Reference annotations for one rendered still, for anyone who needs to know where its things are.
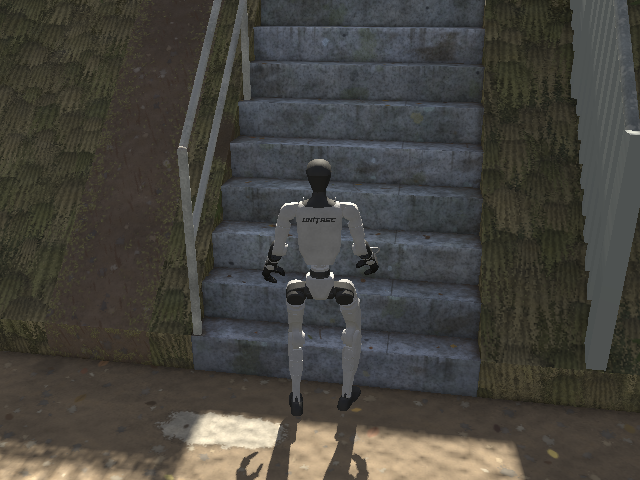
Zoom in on stairs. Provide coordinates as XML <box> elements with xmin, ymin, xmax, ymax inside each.
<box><xmin>191</xmin><ymin>0</ymin><xmax>485</xmax><ymax>397</ymax></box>

